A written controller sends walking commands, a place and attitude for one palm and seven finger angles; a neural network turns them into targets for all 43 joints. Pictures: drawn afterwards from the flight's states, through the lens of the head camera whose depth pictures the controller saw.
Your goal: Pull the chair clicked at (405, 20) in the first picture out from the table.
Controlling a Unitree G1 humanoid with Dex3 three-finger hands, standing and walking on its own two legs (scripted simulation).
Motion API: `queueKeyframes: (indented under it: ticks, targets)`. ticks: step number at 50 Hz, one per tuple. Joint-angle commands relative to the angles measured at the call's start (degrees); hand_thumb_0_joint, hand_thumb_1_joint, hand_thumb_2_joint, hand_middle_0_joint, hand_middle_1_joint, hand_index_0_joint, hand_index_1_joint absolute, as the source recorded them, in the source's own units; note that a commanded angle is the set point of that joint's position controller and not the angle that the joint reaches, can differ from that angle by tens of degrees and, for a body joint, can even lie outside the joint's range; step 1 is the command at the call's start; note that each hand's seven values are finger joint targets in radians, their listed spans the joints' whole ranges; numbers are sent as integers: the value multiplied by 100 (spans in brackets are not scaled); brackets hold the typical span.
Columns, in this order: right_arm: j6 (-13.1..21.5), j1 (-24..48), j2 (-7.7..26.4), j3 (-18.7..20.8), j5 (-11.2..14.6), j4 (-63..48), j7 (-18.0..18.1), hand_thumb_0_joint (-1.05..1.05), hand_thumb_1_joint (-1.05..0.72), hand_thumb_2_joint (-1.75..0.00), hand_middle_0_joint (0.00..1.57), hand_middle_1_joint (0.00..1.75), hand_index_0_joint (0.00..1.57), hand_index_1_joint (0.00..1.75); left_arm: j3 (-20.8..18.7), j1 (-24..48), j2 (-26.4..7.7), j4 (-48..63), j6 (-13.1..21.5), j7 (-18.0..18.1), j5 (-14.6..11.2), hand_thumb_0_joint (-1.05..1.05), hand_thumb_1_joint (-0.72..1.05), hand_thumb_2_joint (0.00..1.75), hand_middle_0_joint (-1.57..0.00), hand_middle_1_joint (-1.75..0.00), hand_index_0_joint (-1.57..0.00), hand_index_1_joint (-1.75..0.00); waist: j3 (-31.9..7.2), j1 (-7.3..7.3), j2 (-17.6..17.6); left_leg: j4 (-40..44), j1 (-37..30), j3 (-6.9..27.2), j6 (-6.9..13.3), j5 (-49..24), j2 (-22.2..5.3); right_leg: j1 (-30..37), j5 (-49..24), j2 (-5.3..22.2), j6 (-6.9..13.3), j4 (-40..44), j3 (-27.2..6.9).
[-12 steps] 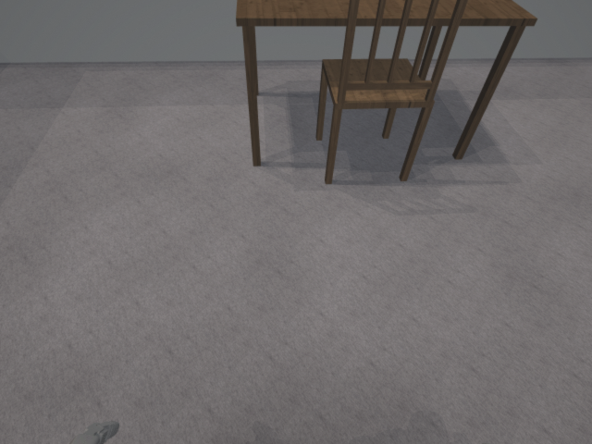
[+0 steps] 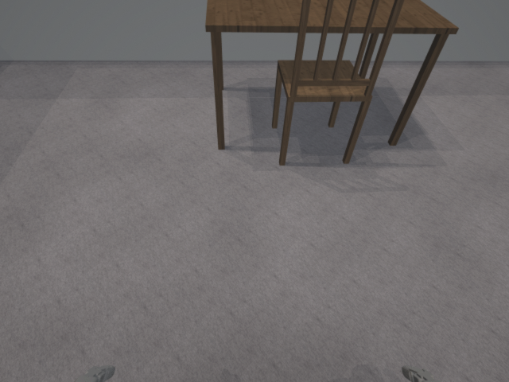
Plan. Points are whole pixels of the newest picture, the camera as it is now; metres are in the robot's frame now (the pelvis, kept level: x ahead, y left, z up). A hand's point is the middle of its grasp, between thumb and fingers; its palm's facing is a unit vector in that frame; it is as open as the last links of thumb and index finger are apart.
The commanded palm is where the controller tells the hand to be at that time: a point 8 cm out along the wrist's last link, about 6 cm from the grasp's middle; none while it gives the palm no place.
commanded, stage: stand and wait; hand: left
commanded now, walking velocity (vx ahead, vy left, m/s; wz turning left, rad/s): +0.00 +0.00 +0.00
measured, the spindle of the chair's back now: (343, 40) +1.45 -0.30 -0.05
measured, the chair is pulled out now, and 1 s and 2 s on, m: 0.00 0.00 0.00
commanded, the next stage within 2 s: look at it before walking up in 0.58 s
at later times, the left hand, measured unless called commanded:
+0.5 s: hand out of the picture +0.06 +0.24 -0.15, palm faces -0.04 -0.94 -0.34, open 7.4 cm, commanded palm none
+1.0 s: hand out of the picture +0.06 +0.22 -0.15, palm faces -0.05 -0.94 -0.33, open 7.4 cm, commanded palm none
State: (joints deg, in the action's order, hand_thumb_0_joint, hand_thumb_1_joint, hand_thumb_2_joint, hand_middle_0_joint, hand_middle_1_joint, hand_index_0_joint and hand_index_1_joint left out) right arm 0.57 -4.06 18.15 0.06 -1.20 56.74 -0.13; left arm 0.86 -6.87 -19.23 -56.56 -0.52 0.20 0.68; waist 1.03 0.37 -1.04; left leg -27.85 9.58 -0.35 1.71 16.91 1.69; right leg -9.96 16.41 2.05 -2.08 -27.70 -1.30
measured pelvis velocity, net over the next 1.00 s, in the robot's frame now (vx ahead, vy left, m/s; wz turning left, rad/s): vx -0.02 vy -0.02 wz -0.01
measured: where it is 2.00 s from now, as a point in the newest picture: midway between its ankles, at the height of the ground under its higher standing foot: outside the picture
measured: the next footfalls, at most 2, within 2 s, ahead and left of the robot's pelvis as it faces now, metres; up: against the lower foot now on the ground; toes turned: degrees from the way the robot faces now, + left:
none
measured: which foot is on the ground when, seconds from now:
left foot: down 0.00-1.00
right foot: down 0.00-1.00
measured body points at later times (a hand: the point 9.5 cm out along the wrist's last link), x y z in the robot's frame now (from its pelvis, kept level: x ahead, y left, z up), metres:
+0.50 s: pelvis -0.02 -0.01 +0.01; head -0.01 -0.01 +0.46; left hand +0.06 +0.29 -0.13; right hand +0.06 -0.31 -0.13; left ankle -0.02 +0.10 -0.74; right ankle -0.02 -0.14 -0.74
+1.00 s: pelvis -0.02 -0.02 +0.01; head -0.01 -0.02 +0.46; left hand +0.06 +0.27 -0.13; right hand +0.06 -0.32 -0.12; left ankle -0.02 +0.10 -0.74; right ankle -0.02 -0.14 -0.74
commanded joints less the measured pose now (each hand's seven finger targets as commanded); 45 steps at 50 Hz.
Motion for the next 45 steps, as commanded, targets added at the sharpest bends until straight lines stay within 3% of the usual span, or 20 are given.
queueKeyframes:
  ticks: [1,32,45]
  targets:
    - [152,268,1273,285,34,-282,104,0,-90,-90,20,30,20,30,-297,198,-1180,317,144,76,-6,0,90,90,-20,-30,-20,-30,-503,-35,201,510,-200,513,105,-1879,-773,155,-1562,430,359,302,-288]
    - [133,91,1309,226,70,322,69,0,-90,-90,20,30,20,30,-267,182,-1200,-161,177,51,-7,0,90,90,-20,-30,-20,-30,-178,-31,59,989,-129,578,16,-922,-821,36,-847,454,368,840,-532]
    - [146,55,1304,219,74,353,72,0,-90,-90,20,30,20,30,-269,180,-1184,-181,188,50,-5,0,90,90,-20,-30,-20,-30,-296,-39,109,1000,-236,578,2,-1136,-854,88,-1023,447,362,846,-518]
